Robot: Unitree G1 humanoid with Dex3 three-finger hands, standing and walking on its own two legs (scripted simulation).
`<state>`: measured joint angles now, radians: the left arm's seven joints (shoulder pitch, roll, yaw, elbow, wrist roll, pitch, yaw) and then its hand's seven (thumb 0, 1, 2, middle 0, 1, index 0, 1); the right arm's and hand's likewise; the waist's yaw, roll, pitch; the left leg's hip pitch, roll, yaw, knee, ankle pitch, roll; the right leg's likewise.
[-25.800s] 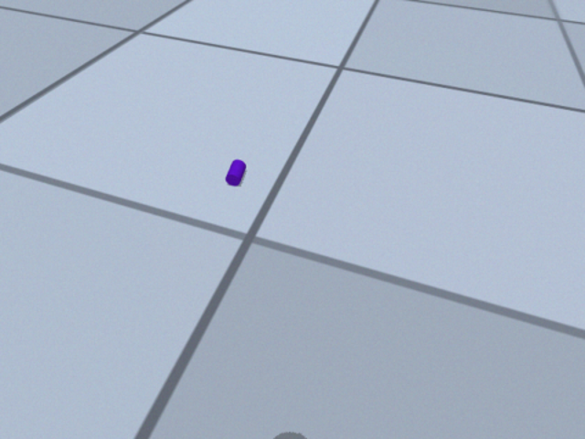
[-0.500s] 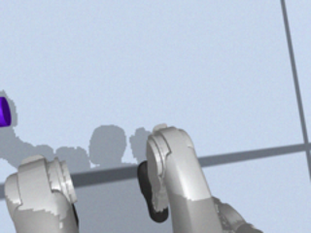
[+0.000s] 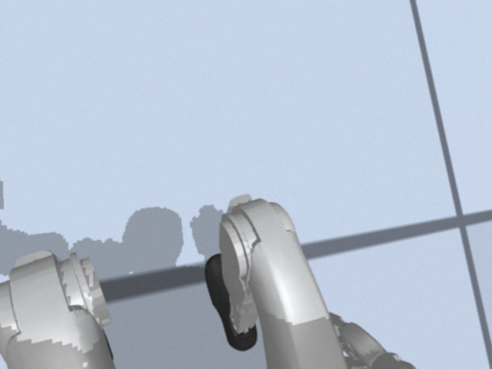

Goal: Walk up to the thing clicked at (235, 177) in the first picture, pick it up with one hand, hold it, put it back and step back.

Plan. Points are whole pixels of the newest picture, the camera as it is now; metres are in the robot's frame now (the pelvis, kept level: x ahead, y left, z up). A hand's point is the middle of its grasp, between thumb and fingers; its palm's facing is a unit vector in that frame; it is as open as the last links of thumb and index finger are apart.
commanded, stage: open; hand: left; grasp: from above
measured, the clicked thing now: out of the picture +0.42 +0.32 -0.26
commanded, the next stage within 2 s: withdraw in 0.74 s
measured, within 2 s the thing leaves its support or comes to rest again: rests again in 0.24 s
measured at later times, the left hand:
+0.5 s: hand out of the picture +0.42 +0.32 -0.23, palm faces -0.48 -0.13 -0.87, open 12.6 cm
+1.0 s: hand out of the picture +0.43 +0.32 -0.22, palm faces -0.40 -0.12 -0.91, open 14.0 cm
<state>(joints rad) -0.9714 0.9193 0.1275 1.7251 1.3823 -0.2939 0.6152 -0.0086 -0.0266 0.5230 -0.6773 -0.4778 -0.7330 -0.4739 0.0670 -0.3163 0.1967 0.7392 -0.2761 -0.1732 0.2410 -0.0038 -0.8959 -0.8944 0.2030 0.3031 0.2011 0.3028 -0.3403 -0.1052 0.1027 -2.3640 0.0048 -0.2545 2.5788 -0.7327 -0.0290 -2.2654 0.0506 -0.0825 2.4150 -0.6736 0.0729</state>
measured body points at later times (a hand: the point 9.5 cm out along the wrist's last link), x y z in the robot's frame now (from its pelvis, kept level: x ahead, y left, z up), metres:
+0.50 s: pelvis +0.00 +0.00 +0.01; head +0.26 +0.12 +0.35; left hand +0.44 +0.32 -0.18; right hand +0.07 -0.26 -0.07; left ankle +0.06 +0.13 -0.26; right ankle +0.11 -0.14 -0.26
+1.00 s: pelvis +0.00 +0.00 +0.00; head +0.25 +0.13 +0.35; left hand +0.45 +0.33 -0.17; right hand +0.07 -0.26 -0.06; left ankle +0.06 +0.13 -0.26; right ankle +0.11 -0.14 -0.26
